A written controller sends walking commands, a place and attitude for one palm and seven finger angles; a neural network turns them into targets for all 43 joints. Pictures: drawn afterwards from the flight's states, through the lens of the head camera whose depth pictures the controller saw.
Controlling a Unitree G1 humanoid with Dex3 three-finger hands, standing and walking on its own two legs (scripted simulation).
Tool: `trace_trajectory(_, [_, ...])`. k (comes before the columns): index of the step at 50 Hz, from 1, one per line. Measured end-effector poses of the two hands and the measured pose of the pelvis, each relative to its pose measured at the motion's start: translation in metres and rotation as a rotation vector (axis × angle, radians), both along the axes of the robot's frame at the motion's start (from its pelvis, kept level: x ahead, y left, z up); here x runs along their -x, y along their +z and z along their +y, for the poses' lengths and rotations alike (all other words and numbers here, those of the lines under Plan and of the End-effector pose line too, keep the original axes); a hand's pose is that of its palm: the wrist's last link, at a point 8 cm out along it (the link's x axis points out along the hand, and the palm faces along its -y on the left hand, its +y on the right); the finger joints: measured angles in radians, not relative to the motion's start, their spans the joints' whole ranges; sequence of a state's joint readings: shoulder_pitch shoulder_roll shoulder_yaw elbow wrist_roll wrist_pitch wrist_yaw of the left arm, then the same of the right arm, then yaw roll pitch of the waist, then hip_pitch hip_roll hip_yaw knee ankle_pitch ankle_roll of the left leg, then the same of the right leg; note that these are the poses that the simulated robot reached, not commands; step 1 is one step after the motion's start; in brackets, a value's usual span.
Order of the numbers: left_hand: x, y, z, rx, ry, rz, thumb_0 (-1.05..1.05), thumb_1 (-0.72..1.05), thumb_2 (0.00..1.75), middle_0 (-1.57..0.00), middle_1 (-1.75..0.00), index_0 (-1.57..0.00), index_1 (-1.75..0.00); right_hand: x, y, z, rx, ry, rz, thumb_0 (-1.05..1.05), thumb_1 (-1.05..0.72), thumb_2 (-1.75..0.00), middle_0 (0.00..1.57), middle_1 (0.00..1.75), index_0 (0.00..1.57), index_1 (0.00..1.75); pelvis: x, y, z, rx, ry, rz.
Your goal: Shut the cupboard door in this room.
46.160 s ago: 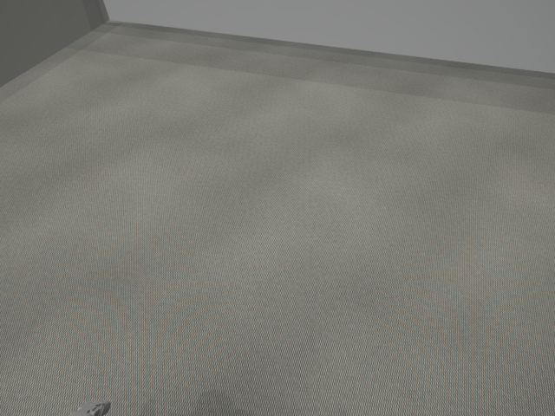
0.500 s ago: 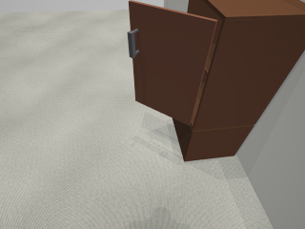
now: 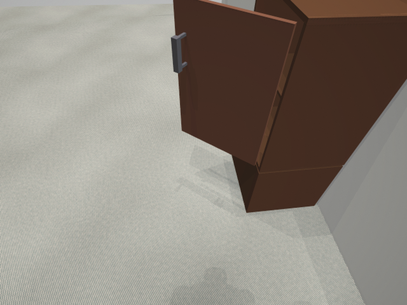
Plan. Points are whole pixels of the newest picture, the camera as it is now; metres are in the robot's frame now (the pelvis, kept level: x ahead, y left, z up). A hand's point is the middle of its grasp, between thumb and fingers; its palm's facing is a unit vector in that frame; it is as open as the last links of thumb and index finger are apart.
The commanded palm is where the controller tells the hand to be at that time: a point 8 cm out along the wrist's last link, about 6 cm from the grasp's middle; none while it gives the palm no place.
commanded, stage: walk to a spot facing it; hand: left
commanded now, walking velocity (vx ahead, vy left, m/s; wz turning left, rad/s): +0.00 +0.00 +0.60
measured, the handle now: (180, 52) +0.89 +0.12 +0.05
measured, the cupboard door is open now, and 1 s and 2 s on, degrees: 50 50 50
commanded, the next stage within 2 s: none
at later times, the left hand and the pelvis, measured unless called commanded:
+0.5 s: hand out of the picture +0.03 +0.24 -0.17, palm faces +0.29 -0.92 -0.26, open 7.4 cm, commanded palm none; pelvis +0.00 +0.01 +0.00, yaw +18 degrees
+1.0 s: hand out of the picture -0.08 +0.18 -0.19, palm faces +0.62 -0.74 -0.27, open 7.4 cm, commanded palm none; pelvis +0.02 -0.01 -0.02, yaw +39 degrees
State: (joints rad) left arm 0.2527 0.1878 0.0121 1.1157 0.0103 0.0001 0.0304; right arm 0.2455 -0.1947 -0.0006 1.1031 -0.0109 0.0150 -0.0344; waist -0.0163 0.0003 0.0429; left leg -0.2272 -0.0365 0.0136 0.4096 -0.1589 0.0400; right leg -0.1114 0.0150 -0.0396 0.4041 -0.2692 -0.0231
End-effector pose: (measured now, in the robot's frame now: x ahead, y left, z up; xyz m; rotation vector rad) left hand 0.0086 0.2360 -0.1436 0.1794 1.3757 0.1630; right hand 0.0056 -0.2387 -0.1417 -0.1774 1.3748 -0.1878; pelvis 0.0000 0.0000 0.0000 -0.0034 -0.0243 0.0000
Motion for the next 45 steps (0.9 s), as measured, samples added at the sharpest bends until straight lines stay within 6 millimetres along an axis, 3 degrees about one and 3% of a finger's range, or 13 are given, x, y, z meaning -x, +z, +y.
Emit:
trace_trajectory(7, [0.0,-0.01,0.005,-0.005,0.091,-0.045,0.01,0.9,0.9,-0.2,-0.3,-0.2,-0.3,-0.013,-0.01,0.007,-0.013,0.061,0.04,0.0,-0.9,-0.9,0.2,0.3,0.2,0.3,-0.001,-0.011,0.002,0.02,0.088,0.0])
trace_trajectory(14, [0.008,-0.03,0.027,0.001,0.192,-0.074,0.01,0.9,0.9,-0.2,-0.3,-0.2,-0.3,-0.051,-0.015,0.02,0.017,0.174,0.005,0.01,-0.9,-0.9,0.2,0.3,0.2,0.3,-0.002,-0.027,0.018,0.006,0.194,-0.008])
trace_trajectory(20, [0.005,-0.008,0.043,-0.032,0.224,-0.099,0.01,0.9,0.9,-0.2,-0.3,-0.2,-0.3,-0.081,-0.001,0.026,0.026,0.259,-0.04,0.0,-0.9,-0.9,0.2,0.3,0.2,0.3,0.002,-0.012,0.021,0.015,0.249,0.032])
trace_trajectory(26, [-0.003,0.012,0.048,-0.075,0.264,-0.175,0.01,0.9,0.9,-0.2,-0.3,-0.2,-0.3,-0.11,0.009,0.017,0.032,0.334,-0.06,0.0,-0.9,-0.9,0.2,0.3,0.2,0.3,0.001,-0.003,0.009,0.038,0.325,0.052])
trace_trajectory(31, [-0.001,0.02,0.036,-0.114,0.317,-0.216,0.01,0.9,0.9,-0.2,-0.3,-0.2,-0.3,-0.138,0.005,0.0,0.029,0.396,-0.065,0.0,-0.9,-0.9,0.2,0.3,0.2,0.3,-0.005,-0.005,-0.012,0.039,0.402,0.06])
trace_trajectory(36, [0.028,0.019,0.014,-0.151,0.389,-0.18,0.01,0.9,0.9,-0.2,-0.3,-0.2,-0.3,-0.174,-0.007,-0.01,0.016,0.455,-0.08,0.01,-0.9,-0.9,0.2,0.3,0.2,0.3,-0.013,-0.012,-0.028,0.012,0.47,0.064])
trace_trajectory(40, [0.053,0.018,-0.006,-0.131,0.455,-0.114,0.01,0.9,0.9,-0.2,-0.3,-0.2,-0.3,-0.198,-0.002,0.0,-0.005,0.512,-0.095,0.01,-0.91,-0.9,0.2,0.3,0.2,0.3,-0.019,-0.008,-0.03,-0.01,0.529,0.058])
trace_trajectory(45, [0.084,0.007,-0.022,-0.094,0.56,-0.086,0.01,0.9,0.9,-0.2,-0.3,-0.2,-0.3,-0.226,-0.001,0.035,-0.023,0.633,-0.101,0.01,-0.91,-0.9,0.2,0.3,0.19,0.3,-0.024,-0.01,-0.025,-0.03,0.616,0.054])
